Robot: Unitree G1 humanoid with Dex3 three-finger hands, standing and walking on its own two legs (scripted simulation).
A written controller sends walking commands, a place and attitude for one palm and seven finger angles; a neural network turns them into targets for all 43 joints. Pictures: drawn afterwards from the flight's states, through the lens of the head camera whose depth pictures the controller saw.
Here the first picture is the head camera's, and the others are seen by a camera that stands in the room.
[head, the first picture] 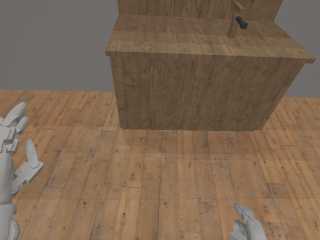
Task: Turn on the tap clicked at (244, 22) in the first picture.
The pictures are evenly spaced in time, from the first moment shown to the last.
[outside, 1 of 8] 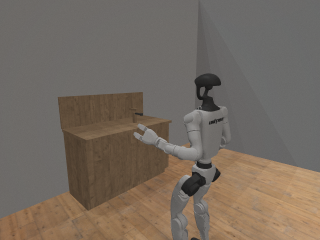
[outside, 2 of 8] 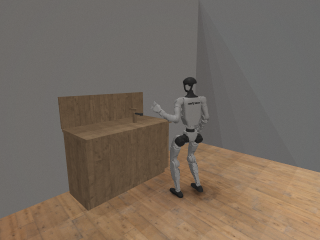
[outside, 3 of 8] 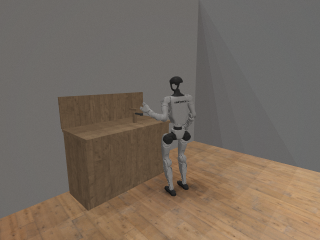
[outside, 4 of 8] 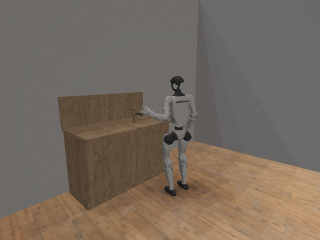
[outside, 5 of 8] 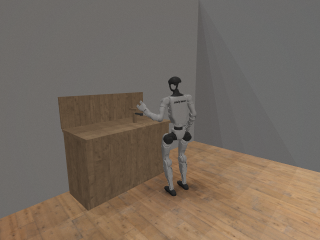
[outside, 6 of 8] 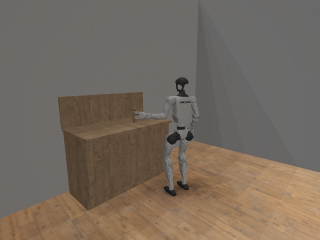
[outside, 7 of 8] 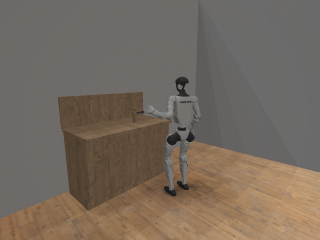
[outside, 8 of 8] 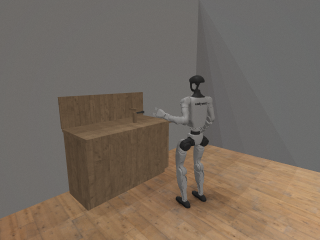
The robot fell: no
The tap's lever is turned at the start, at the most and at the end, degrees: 0 86 86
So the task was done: yes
